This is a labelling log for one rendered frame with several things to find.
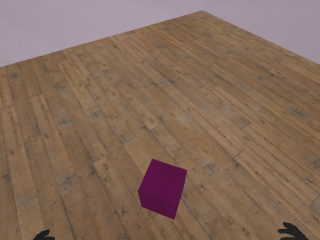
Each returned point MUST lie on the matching right robot hand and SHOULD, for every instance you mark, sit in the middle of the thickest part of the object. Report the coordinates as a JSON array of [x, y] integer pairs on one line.
[[291, 230]]

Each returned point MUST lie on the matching carton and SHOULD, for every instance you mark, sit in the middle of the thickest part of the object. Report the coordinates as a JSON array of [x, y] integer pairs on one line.
[[162, 187]]

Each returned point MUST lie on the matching left robot hand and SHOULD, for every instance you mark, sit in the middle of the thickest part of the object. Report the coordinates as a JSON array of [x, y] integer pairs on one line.
[[42, 234]]

